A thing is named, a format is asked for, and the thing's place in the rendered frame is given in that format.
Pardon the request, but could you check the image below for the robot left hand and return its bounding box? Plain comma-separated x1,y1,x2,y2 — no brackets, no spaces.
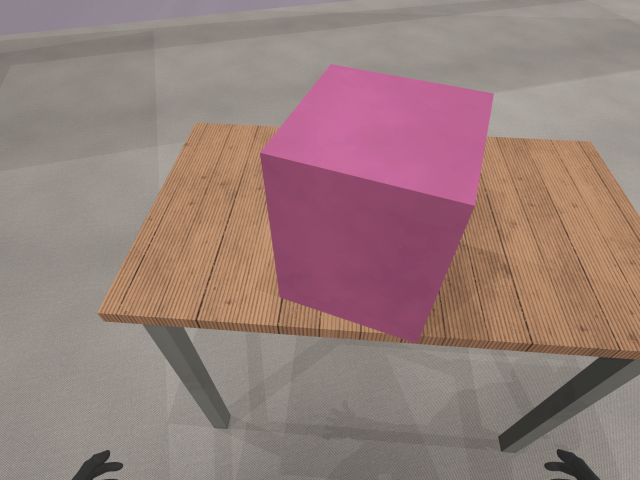
72,450,123,480

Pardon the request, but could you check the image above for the robot right hand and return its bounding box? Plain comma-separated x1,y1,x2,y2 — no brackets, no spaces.
544,449,600,480

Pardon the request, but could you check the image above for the table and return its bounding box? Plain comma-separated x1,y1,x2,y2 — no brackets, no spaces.
97,123,640,453

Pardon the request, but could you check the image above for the carton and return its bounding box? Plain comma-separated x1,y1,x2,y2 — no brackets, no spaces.
260,64,494,344

